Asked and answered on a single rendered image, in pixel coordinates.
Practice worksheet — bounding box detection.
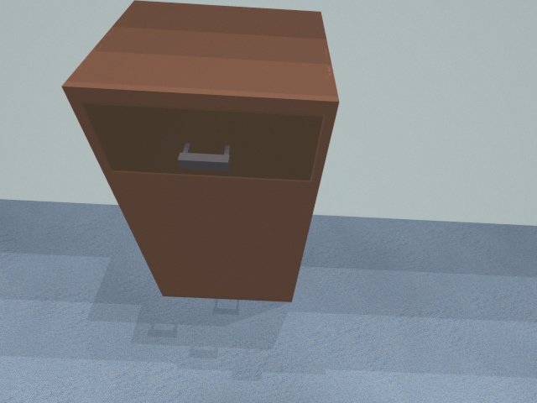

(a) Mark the drawer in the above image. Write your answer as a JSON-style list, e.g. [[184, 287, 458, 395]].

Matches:
[[82, 102, 323, 181]]

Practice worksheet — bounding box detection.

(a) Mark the cabinet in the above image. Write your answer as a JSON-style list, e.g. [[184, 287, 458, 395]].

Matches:
[[62, 0, 339, 302]]

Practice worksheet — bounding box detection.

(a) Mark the handle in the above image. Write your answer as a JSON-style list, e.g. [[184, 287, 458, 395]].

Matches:
[[178, 143, 231, 171]]

